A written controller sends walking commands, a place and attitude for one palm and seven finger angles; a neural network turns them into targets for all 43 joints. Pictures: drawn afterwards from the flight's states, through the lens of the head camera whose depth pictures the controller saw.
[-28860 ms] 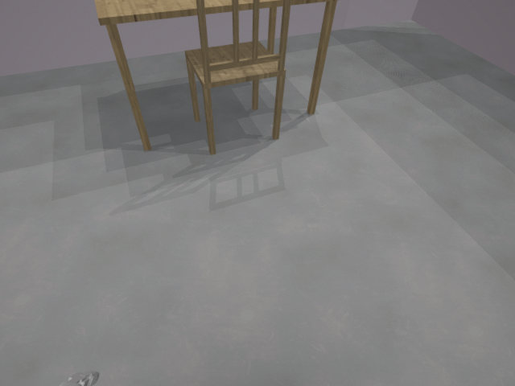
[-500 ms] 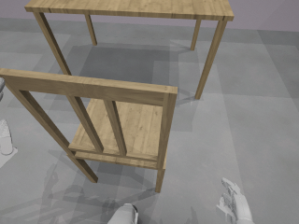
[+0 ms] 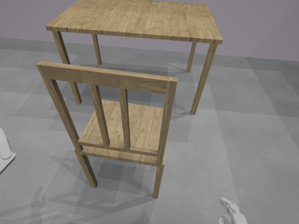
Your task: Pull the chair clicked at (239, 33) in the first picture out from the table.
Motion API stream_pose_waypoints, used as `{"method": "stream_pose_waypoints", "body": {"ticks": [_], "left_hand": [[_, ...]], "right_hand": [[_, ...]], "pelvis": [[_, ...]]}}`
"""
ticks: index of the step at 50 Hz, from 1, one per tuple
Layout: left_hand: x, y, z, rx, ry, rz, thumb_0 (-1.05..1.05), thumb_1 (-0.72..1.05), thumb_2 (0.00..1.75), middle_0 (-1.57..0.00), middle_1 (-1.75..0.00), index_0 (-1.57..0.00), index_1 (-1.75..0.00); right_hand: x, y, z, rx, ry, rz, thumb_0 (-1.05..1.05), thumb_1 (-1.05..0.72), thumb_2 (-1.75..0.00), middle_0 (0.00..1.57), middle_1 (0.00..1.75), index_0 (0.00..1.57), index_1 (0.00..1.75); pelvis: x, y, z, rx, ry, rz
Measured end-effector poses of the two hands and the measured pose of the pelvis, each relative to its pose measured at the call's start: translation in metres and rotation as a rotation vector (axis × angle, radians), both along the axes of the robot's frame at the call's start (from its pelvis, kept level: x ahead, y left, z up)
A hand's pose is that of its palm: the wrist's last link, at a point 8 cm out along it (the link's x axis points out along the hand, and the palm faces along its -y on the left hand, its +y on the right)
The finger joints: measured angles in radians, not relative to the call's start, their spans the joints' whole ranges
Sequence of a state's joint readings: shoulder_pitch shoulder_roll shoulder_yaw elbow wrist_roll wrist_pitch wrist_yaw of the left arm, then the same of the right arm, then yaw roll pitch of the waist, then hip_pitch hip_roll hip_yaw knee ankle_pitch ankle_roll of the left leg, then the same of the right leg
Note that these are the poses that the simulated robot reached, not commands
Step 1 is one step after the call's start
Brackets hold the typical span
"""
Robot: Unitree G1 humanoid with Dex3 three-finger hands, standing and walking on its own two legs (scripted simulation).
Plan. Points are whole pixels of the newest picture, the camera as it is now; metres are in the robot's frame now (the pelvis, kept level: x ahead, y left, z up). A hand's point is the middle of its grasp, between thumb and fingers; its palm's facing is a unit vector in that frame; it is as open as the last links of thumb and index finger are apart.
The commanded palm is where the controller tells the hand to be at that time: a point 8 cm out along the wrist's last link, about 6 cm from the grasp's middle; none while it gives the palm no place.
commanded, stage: stop stepping back and stand still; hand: left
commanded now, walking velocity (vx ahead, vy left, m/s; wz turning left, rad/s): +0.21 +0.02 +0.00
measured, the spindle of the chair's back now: (101, 119) +0.49 +0.22 -0.05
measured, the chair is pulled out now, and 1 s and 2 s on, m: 0.62 0.62 0.62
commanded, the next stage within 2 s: let the arm hang, fingers relaxed in 1.12 s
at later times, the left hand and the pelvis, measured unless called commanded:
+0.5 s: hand (10, 170) +0.17 +0.27 +0.16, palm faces +0.45 -0.80 -0.40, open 7.4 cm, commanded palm +0.11 +0.31 +0.18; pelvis -0.03 +0.01 +0.00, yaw +0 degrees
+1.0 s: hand (32, 152) +0.21 +0.26 +0.16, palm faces +0.38 -0.81 -0.45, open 7.4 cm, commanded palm +0.15 +0.30 +0.18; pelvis +0.01 +0.00 +0.01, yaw +0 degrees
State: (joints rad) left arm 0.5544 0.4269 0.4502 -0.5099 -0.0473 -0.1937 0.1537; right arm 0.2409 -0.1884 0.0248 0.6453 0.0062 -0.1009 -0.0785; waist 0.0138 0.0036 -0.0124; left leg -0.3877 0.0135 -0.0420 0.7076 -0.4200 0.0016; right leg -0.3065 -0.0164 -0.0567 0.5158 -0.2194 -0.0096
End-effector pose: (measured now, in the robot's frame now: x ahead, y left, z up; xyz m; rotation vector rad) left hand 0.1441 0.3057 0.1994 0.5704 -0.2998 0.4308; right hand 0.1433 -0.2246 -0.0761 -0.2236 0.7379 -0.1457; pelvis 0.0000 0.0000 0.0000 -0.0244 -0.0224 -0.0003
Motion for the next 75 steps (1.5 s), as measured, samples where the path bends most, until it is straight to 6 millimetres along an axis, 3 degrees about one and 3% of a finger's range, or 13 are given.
{"method": "stream_pose_waypoints", "body": {"ticks": [7, 13, 21, 27, 33, 38, 45, 61, 63, 67, 71, 74, 75], "left_hand": [[-0.004, 0.012, -0.021, -0.114, -0.005, 0.005, 0.02, 0.89, 0.90, -0.21, -0.30, -0.21, -0.30], [-0.021, 0.002, -0.004, -0.020, 0.023, -0.049, 0.02, 0.89, 0.90, -0.21, -0.30, -0.21, -0.30], [-0.029, 0.002, -0.006, -0.028, 0.039, -0.003, 0.02, 0.89, 0.90, -0.21, -0.30, -0.21, -0.30], [-0.011, 0.002, -0.023, -0.108, 0.053, -0.014, 0.02, 0.89, 0.90, -0.21, -0.30, -0.21, -0.30], [0.005, -0.005, -0.012, -0.051, 0.071, -0.058, 0.02, 0.89, 0.90, -0.21, -0.30, -0.21, -0.30], [0.013, -0.008, -0.005, -0.008, 0.100, -0.071, 0.02, 0.89, 0.90, -0.21, -0.30, -0.21, -0.30], [0.021, -0.007, -0.017, -0.051, 0.158, -0.031, 0.02, 0.89, 0.90, -0.21, -0.30, -0.21, -0.30], [0.029, -0.011, -0.018, -0.070, 0.144, -0.052, 0.02, 0.89, 0.90, -0.21, -0.30, -0.21, -0.30], [0.035, -0.007, -0.042, -0.066, 0.227, -0.056, 0.01, 0.89, 0.90, -0.21, -0.30, -0.21, -0.30], [0.033, -0.006, -0.162, -0.307, 0.644, 0.029, 0.01, 0.90, 0.90, -0.20, -0.30, -0.20, -0.30], [-0.022, -0.047, -0.277, -0.532, 1.098, 0.063, 0.01, 0.91, 0.90, -0.19, -0.30, -0.20, -0.30], [-0.082, -0.086, -0.326, -0.665, 1.355, 0.058, 0.01, 0.92, 0.90, -0.19, -0.30, -0.20, -0.30], [-0.096, -0.085, -0.332, -0.706, 1.363, 0.116, -0.01, 0.96, 0.90, -0.20, -0.30, -0.20, -0.30]], "right_hand": [[-0.042, -0.007, 0.004, -0.048, 0.007, -0.082, 0.01, -0.90, -0.90, 0.20, 0.30, 0.21, 0.30], [-0.057, 0.000, 0.009, -0.004, 0.003, -0.073, 0.01, -0.90, -0.90, 0.20, 0.30, 0.20, 0.30], [-0.051, -0.006, -0.007, 0.002, 0.037, -0.042, 0.01, -0.90, -0.90, 0.20, 0.30, 0.21, 0.30], [-0.039, -0.010, 0.003, -0.021, -0.001, -0.078, 0.01, -0.90, -0.90, 0.20, 0.30, 0.21, 0.30], [-0.019, -0.007, 0.017, -0.014, -0.051, -0.072, 0.01, -0.90, -0.90, 0.20, 0.30, 0.20, 0.30], [-0.003, -0.005, 0.015, 0.001, -0.041, -0.056, 0.01, -0.90, -0.90, 0.20, 0.30, 0.20, 0.30], [0.012, -0.008, 0.009, 0.013, -0.015, -0.051, 0.01, -0.90, -0.90, 0.20, 0.30, 0.21, 0.30], [0.014, -0.017, 0.015, -0.004, -0.014, -0.080, 0.01, -0.90, -0.90, 0.20, 0.30, 0.20, 0.30], [0.012, -0.018, 0.007, 0.010, -0.002, -0.035, 0.01, -0.90, -0.90, 0.20, 0.30, 0.20, 0.30], [-0.004, -0.014, -0.023, 0.027, 0.130, 0.017, 0.01, -0.90, -0.90, 0.20, 0.30, 0.20, 0.30], [-0.040, -0.005, -0.039, 0.039, 0.270, 0.010, 0.01, -0.90, -0.90, 0.20, 0.30, 0.20, 0.30], [-0.075, 0.000, -0.045, 0.038, 0.386, -0.010, 0.01, -0.90, -0.90, 0.20, 0.30, 0.20, 0.30], [-0.087, 0.002, -0.046, 0.036, 0.429, -0.013, 0.01, -0.90, -0.90, 0.20, 0.30, 0.20, 0.30]], "pelvis": [[-0.019, 0.012, 0.000, -0.008, -0.025, 0.007], [-0.024, 0.006, 0.008, -0.012, 0.009, 0.034], [-0.030, 0.003, 0.003, -0.013, 0.004, 0.011], [-0.022, 0.006, 0.005, -0.003, -0.012, 0.002], [-0.013, 0.004, 0.011, 0.006, 0.015, 0.001], [-0.005, 0.002, 0.012, 0.009, 0.029, -0.003], [0.006, 0.000, 0.013, 0.012, 0.025, -0.004], [0.010, -0.001, 0.012, 0.009, 0.019, -0.007], [0.007, 0.001, 0.010, 0.010, 0.034, 0.005], [-0.001, 0.007, 0.004, 0.012, 0.044, 0.027], [-0.006, 0.007, 0.000, 0.019, 0.021, 0.037], [-0.008, 0.005, 0.001, 0.019, 0.007, 0.038], [-0.009, 0.004, 0.001, 0.016, 0.006, 0.044]]}}
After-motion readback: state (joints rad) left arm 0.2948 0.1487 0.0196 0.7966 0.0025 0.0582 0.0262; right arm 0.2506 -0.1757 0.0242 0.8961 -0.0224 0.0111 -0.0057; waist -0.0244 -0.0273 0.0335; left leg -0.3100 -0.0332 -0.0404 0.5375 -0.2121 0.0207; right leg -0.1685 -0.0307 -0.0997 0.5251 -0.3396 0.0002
